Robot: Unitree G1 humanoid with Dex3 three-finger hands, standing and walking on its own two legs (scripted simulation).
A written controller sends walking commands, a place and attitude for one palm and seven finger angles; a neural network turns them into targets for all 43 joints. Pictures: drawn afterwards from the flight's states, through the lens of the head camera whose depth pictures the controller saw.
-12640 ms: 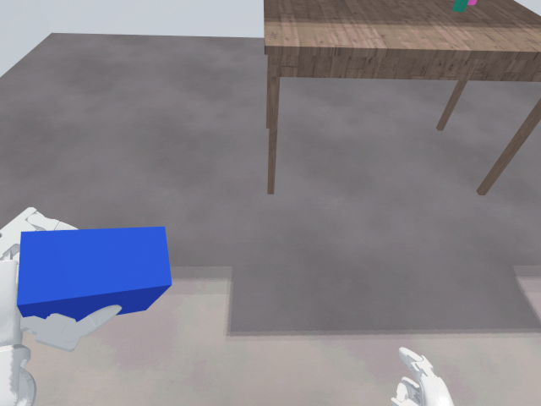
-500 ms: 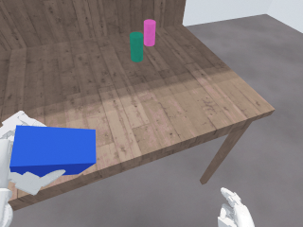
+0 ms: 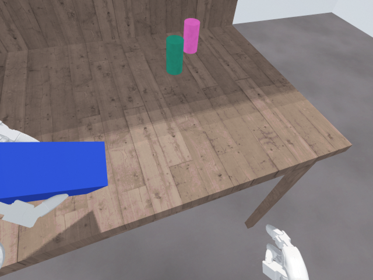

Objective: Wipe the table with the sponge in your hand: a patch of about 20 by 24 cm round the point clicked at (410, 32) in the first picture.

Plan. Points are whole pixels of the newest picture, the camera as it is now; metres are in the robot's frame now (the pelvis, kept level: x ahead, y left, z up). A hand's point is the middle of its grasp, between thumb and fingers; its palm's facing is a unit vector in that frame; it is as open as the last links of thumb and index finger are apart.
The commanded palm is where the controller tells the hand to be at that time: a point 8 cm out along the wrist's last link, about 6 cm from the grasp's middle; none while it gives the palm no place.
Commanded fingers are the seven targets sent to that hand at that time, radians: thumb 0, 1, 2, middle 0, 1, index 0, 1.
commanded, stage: come to a stop and stand still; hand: left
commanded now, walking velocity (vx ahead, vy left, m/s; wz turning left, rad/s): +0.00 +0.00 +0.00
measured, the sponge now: (66, 173) +0.24 +0.22 +0.14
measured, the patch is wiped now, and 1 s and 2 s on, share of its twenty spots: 0.00 0.00 0.00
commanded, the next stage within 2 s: look again from close up in 0.06 s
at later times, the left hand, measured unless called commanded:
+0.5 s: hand (36, 186) +0.21 +0.25 +0.15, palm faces +0.38 -0.85 -0.37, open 10.3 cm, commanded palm +0.15 +0.29 +0.18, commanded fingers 0.00 0.10 1.30 -1.20 -1.60 -1.20 -1.60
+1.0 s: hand (19, 205) +0.18 +0.25 +0.18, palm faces +0.45 -0.65 -0.61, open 10.3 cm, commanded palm +0.14 +0.27 +0.20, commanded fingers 0.00 0.10 1.30 -1.20 -1.60 -1.20 -1.60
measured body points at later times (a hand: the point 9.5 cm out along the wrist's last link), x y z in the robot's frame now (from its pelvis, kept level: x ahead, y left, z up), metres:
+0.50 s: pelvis -0.01 +0.01 +0.00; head +0.02 +0.02 +0.45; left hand +0.19 +0.30 +0.17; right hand +0.17 -0.22 -0.07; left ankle +0.04 +0.08 -0.74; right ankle -0.06 -0.14 -0.74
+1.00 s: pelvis -0.05 -0.04 -0.02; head -0.05 -0.04 +0.43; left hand +0.15 +0.28 +0.21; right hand +0.18 -0.23 -0.08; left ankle +0.04 +0.08 -0.74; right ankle -0.06 -0.14 -0.74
